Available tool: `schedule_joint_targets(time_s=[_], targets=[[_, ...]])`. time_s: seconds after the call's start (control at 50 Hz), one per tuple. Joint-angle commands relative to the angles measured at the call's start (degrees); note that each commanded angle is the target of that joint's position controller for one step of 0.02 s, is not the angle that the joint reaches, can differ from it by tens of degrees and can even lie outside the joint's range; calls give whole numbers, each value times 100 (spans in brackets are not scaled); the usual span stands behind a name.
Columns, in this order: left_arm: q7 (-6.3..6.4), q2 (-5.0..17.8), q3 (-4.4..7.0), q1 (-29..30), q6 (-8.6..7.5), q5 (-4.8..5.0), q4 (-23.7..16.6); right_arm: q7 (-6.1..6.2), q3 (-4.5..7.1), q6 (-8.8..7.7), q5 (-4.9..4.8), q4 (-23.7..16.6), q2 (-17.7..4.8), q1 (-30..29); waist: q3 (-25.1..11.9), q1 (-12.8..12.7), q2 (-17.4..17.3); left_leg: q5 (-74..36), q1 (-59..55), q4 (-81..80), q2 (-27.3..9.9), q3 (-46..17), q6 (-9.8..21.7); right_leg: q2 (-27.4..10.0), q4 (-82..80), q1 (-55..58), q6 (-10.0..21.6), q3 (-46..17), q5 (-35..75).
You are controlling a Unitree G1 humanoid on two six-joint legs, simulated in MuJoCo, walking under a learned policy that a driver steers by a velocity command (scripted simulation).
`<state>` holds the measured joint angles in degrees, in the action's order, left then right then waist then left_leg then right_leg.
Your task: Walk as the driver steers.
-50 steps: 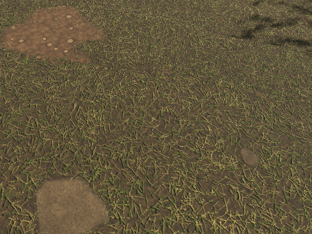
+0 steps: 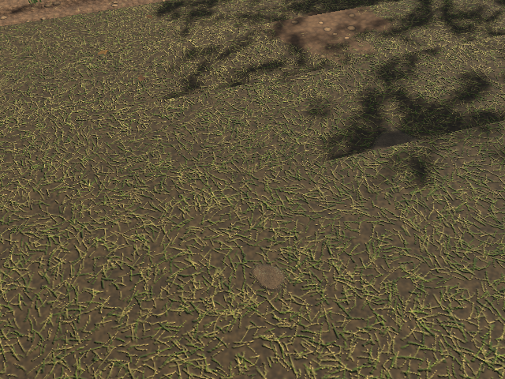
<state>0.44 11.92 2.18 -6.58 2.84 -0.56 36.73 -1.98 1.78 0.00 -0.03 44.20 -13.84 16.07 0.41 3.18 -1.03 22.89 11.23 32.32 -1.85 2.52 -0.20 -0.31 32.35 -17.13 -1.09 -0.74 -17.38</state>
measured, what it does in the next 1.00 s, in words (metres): walks ahead: left foot, then right foot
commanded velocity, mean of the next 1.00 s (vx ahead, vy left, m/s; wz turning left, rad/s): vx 0.39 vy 0.00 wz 0.25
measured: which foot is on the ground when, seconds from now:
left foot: down 0.00-0.04, up 0.06-0.28, down 0.30-0.84, up 0.86-1.00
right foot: down 0.00-0.30, up 0.32-0.80, down 0.82-1.00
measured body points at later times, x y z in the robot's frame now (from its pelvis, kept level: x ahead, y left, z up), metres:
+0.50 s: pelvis +0.05 +0.07 +0.01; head +0.06 +0.11 +0.46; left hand +0.13 +0.39 -0.09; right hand +0.19 -0.17 -0.08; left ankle -0.02 +0.12 -0.73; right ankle +0.16 -0.09 -0.65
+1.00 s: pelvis +0.37 +0.15 -0.01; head +0.41 +0.18 +0.43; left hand +0.34 +0.43 -0.15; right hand +0.62 -0.04 -0.08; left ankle +0.33 +0.28 -0.65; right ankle +0.39 +0.06 -0.73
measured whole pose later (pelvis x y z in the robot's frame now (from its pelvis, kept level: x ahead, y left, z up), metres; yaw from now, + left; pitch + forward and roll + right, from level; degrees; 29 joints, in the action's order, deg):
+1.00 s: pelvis +0.37 +0.15 -0.01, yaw +14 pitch +2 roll -2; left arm -2.4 16.7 3.7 -20.6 -4.3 1.5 44.4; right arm 0.6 0.8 -5.0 0.4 34.1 -14.9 7.5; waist 3.5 -2.6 -0.1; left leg 26.9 35.5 73.4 1.1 -8.2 -1.3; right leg 9.3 38.2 -20.1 5.2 -4.2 -19.4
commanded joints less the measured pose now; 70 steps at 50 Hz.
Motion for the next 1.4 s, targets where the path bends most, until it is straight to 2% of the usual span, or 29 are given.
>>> schedule_joint_targets(time_s=[0.02,0.1,0.26,0.3,0.32,0.34,0.36,0.42,0.68,0.74,0.8,0.82,0.84,0.86,0.9,0.92,0.94,1.0,1.02,1.06,1.1,1.16,1.24,1.28,1.3,1.32,1.34,1.38,1.4], targets=[[114,1223,461,-406,-57,27,-299,36,276,23,-115,-735,-929,-478,-664,-468,637,-1769,1347,493,-22,-402,43,-895,-8,1714,734,-682,3449],[226,1143,474,-560,-112,10,-258,178,398,328,-173,-975,-741,-469,-494,-501,1077,1748,2571,3439,-42,-525,-360,-2369,-896,1421,1789,-1524,3761],[80,1304,570,323,-203,160,-152,14,480,553,-220,-1235,-650,-258,-607,-92,846,-432,699,953,13,370,52,-1869,-320,289,682,498,1694],[17,1041,528,10,-204,193,-66,92,647,497,-256,-855,-914,733,-781,124,108,-43,-783,411,365,253,504,-1458,749,-853,297,893,-1655],[-28,538,354,370,-200,54,-285,160,833,384,-237,-752,-1696,1496,-319,387,-1827,1175,-1335,-684,-830,-2245,1286,-629,3561,-2746,-133,1343,-2713],[-48,736,356,1058,-382,189,-762,8,795,77,-123,-1040,-2033,1463,-344,613,-1869,3417,-1396,-2423,-1755,-5577,2300,140,4257,-4108,0,-223,-2165],[-92,1125,447,1409,-578,374,-802,22,665,-100,-26,-1101,-1639,1155,230,561,-1133,3817,-1280,-2668,-1984,-5491,2186,-147,4308,-4500,202,-638,-1572],[-83,1236,529,597,-902,41,-346,226,456,-155,-118,-1191,-1255,422,233,-205,-479,1981,-646,-2040,-1295,-3807,1484,-442,3265,-3550,222,-708,112],[-355,781,222,1495,-951,203,-303,351,281,-352,-84,-354,-953,1537,672,327,-768,-1240,-894,-2438,-835,-1491,1199,-168,667,-2634,-55,81,2478],[-537,1014,298,1157,-1047,189,-190,283,294,-375,10,-244,-937,1558,611,170,-576,-2900,-1767,-1777,-1112,-1101,1099,-225,1574,-3135,374,134,2016],[-572,1167,469,-455,-1028,45,206,388,320,-237,164,-467,-1144,680,-161,-718,-954,-7919,-429,-41,-837,-284,730,792,1946,186,822,1012,1395],[-518,1554,637,-1897,-985,95,576,423,365,-298,149,-640,-1389,74,-530,-1549,-648,-8243,461,1522,-766,-304,553,866,1628,1794,947,853,1667],[-401,1821,688,-3159,-949,142,921,451,359,-456,99,-857,-1378,-626,-648,-2269,503,-5055,1486,4438,-42,-178,171,496,584,2976,1204,174,2606],[-432,1792,504,-2695,-1021,192,851,326,44,-638,39,-953,-197,484,-1199,-1038,2656,1775,3485,6868,871,-896,-264,-978,417,4197,2141,-2756,3552],[-392,1469,452,-1796,-949,153,316,204,141,-803,-450,-1232,-975,9,-1047,-728,897,1058,4124,6220,565,-1543,-225,-1569,-674,3243,2623,-4322,2981],[-395,1479,449,-1269,-914,243,129,231,156,-768,-294,-1289,-1064,-351,-500,-494,-269,642,3919,5626,383,-1393,-146,-1429,-745,2045,2501,-4172,2739],[-367,1525,432,-949,-915,237,16,283,177,-656,-99,-1267,-1065,-345,-322,-259,-519,429,3637,5204,269,-1349,-136,-1409,-705,1156,2495,-4003,2906],[-62,1548,405,-399,-733,277,33,275,15,-531,265,-1582,-576,-633,151,124,-226,275,2052,2497,150,-801,-137,-560,-1042,-1164,2025,-2613,3858],[69,1623,460,-422,-622,96,-2,225,-21,-608,385,-1373,-423,-322,-483,78,-82,-1380,1180,2790,378,-588,-104,-281,-647,-1280,1870,-2199,4633],[377,1332,386,-789,-559,282,157,115,66,-719,388,-1333,-684,-779,-530,-154,-9,-3745,1110,1559,630,-764,4,433,23,-1243,1356,-1802,2503],[463,1185,325,-1246,-402,423,386,6,-84,-638,227,-1592,-254,-1499,-414,-519,30,-4790,436,-222,797,-788,-141,772,-65,-1368,1057,-1789,-366],[507,1010,317,-1312,-226,255,405,-26,14,-494,-96,-1730,-547,-1655,-164,-511,826,-4543,551,-853,250,-1607,-237,402,720,-713,1021,-2614,-1595],[441,688,231,-1941,-113,281,649,90,262,-521,-194,-922,-523,-221,-325,-292,367,-5071,-803,-2351,-482,-1450,-469,754,3373,29,766,-1981,-2058],[141,37,9,-1972,-352,199,633,-38,376,-653,-55,-328,-663,1813,-1023,476,-643,-3510,-3538,199,-562,-1483,-629,980,6159,-2530,710,-1718,-2770],[53,-157,-51,-2829,-529,303,606,-16,483,-597,-73,-163,-1068,1831,-703,-122,-2298,-3219,-3527,362,-981,-2720,-426,770,7639,-3886,676,-1673,-2489],[75,267,-65,-3088,-749,691,451,-35,767,-594,-183,-28,-1932,1703,-888,-425,-2914,234,-3700,-911,-2367,-5397,1089,491,8038,-5112,542,-1266,-1699],[203,727,35,-1924,-761,733,483,40,643,-544,-45,67,-1152,1515,-30,-142,-799,2591,-2811,-2074,-2322,-5779,1354,181,7741,-5450,587,-1144,-799],[307,1062,131,-506,-815,437,264,98,326,-877,29,-1,-439,697,910,-155,282,1311,-1045,-1940,-1820,-4895,1164,-102,6163,-4864,732,-1793,469],[273,936,109,-518,-850,284,298,92,237,-942,36,110,-176,563,981,-347,-37,577,-500,-1697,-1341,-3964,930,-173,5349,-4455,750,-1942,688]])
